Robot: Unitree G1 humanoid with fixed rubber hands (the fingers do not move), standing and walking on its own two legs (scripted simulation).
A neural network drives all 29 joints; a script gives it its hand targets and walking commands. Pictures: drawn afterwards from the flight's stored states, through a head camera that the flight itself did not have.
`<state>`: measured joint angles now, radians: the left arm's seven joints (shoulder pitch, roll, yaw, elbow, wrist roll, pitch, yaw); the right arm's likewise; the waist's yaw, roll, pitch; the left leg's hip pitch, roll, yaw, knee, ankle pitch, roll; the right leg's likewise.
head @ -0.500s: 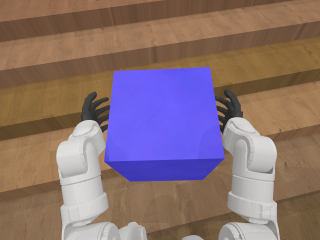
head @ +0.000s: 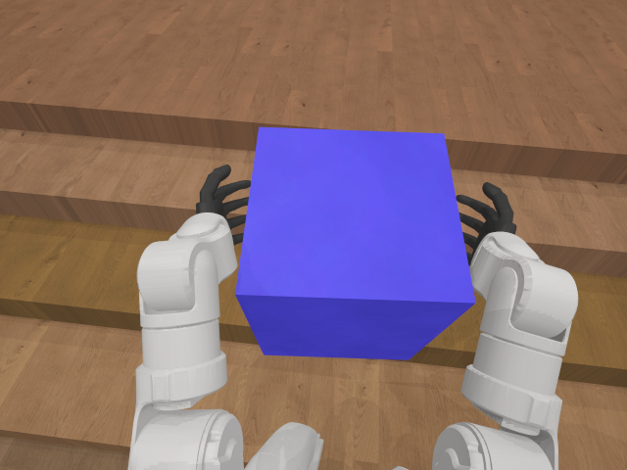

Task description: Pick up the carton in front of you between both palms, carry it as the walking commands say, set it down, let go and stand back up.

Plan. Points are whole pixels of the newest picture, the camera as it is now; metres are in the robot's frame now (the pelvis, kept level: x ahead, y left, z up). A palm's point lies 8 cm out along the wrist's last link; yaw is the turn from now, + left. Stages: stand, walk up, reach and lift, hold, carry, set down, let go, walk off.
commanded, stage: carry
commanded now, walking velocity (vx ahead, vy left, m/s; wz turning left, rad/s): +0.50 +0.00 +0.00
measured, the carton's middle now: (342, 257) +0.36 +0.06 +0.07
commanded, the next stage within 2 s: none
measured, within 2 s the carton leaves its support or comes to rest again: neither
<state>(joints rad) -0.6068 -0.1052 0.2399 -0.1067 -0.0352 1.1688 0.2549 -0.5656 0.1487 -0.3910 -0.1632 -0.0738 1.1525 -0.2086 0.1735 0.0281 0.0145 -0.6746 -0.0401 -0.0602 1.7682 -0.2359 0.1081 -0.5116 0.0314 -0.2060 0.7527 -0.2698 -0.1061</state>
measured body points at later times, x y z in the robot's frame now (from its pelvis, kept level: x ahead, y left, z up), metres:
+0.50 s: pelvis +0.29 +0.10 +0.11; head +0.35 +0.10 +0.56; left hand +0.67 +0.23 +0.22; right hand +0.64 -0.09 +0.23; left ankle +0.34 +0.19 -0.58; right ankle +0.18 -0.02 -0.42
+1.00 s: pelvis +0.60 +0.06 +0.23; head +0.62 +0.06 +0.68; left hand +0.93 +0.25 +0.35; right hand +0.96 -0.07 +0.34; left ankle +0.52 +0.17 -0.29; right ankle +0.66 -0.03 -0.46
